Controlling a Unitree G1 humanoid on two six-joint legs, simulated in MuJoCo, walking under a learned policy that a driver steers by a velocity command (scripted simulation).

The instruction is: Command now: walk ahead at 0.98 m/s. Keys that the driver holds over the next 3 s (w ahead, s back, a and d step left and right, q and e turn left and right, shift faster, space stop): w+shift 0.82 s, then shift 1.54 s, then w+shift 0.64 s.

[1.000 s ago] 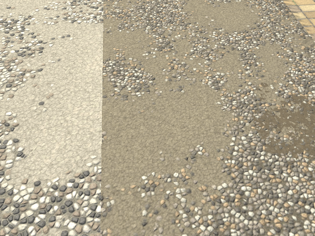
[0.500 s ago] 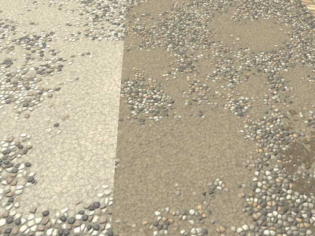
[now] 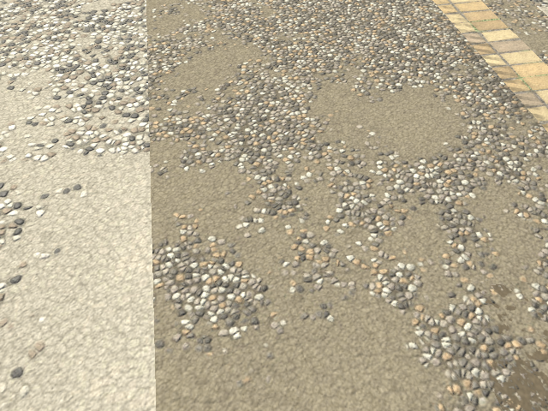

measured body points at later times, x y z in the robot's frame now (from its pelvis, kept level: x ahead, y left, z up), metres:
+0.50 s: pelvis +0.46 -0.05 +0.00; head +0.46 -0.05 +0.45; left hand +0.40 +0.19 -0.14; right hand +0.66 -0.29 -0.08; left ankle +0.63 +0.13 -0.65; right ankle +0.40 -0.13 -0.74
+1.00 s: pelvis +0.91 +0.01 +0.01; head +0.93 +0.02 +0.45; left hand +1.11 +0.26 -0.08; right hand +0.88 -0.24 -0.13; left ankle +0.87 +0.09 -0.74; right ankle +1.08 -0.15 -0.67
